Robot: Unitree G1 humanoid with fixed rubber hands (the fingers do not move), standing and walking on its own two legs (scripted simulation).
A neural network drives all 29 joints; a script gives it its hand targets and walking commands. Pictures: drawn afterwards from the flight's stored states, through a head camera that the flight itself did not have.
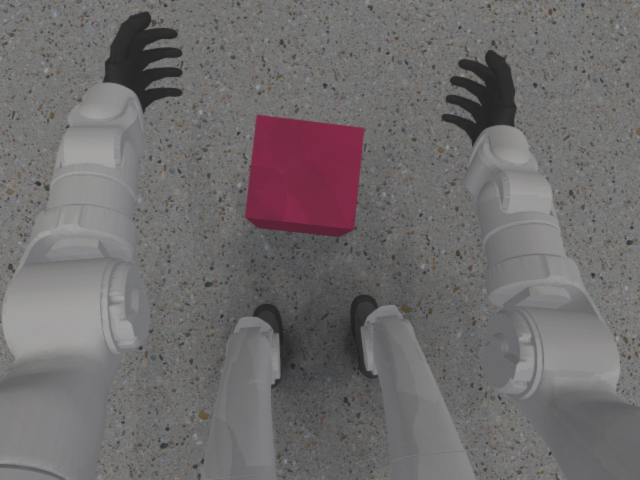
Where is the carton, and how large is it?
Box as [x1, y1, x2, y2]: [245, 115, 363, 236]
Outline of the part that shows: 257,115 245,217 257,227 335,236 340,236 353,229 363,128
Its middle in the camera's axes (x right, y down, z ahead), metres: -0.03 -0.13 +0.87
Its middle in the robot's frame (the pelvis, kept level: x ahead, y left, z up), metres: +0.51 -0.01 -0.52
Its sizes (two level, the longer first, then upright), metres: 0.210 0.200 0.250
